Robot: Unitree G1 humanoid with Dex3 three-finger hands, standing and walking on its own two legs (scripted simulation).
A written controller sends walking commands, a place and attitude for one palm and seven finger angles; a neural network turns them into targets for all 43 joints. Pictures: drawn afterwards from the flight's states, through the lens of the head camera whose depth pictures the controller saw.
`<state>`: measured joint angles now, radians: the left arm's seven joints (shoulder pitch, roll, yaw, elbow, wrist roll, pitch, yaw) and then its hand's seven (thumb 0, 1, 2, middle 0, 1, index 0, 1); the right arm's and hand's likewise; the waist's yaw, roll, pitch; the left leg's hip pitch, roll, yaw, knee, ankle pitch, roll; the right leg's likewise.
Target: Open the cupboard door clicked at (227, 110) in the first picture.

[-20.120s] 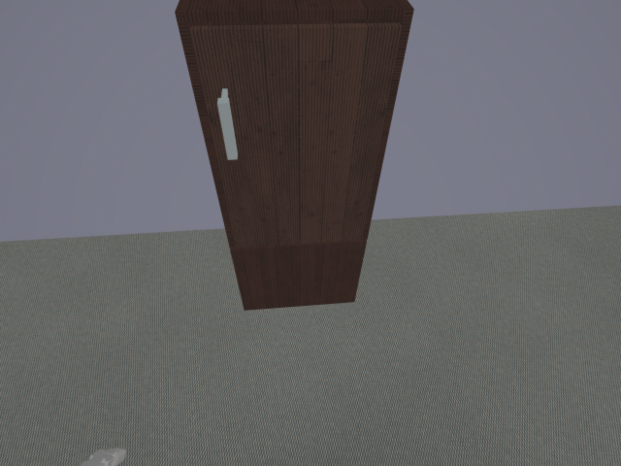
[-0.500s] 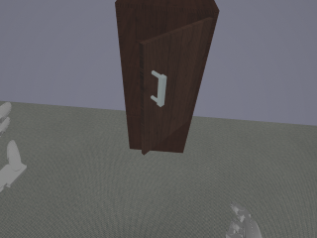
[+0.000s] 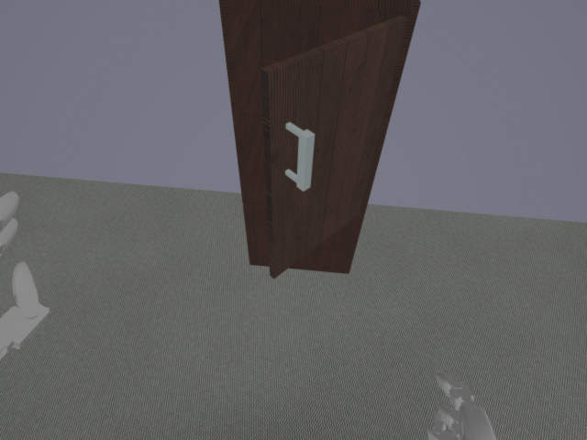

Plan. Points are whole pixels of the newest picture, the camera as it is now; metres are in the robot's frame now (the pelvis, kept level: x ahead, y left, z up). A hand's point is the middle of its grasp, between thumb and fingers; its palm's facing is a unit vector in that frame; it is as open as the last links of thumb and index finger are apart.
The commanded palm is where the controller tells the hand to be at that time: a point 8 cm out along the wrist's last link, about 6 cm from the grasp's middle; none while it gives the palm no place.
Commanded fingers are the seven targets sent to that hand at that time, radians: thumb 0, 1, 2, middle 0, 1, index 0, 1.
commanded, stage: stop stepping back and stand still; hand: left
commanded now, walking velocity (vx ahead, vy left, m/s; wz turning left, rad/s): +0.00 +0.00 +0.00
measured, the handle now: (297, 157) +0.59 +0.03 +0.05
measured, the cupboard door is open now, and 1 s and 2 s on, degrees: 48 48 48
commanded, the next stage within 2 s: let the arm hang, fingers relaxed in 0.02 s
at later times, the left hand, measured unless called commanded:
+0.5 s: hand out of the picture -0.01 +0.17 -0.18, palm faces +0.04 -0.98 -0.17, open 7.1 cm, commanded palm none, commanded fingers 0.00 0.90 0.90 -0.20 -0.30 -0.20 -0.30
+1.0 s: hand out of the picture -0.02 +0.17 -0.17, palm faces +0.09 -0.98 -0.20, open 7.4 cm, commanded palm none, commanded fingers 0.00 0.90 0.90 -0.20 -0.30 -0.20 -0.30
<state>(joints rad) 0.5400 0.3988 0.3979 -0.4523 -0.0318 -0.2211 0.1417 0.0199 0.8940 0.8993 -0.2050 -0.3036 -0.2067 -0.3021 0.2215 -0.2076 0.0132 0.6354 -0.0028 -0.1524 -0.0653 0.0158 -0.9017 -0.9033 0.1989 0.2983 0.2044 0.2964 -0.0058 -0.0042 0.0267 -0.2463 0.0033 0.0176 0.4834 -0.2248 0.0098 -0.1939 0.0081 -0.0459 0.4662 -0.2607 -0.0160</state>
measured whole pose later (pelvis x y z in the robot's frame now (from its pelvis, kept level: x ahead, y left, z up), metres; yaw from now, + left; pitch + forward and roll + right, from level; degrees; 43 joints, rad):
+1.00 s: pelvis -0.02 +0.00 +0.00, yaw +3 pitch -1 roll +0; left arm 0.25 0.14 0.02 1.13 0.01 0.00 0.03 0.01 0.91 0.90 -0.19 -0.30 -0.20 -0.30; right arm 0.29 -0.12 0.00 1.13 -0.03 0.02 -0.03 0.01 -0.91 -0.90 0.20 0.30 0.20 0.30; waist -0.01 0.03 0.05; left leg -0.24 -0.02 -0.02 0.43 -0.16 0.01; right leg -0.19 -0.02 -0.08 0.46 -0.24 -0.02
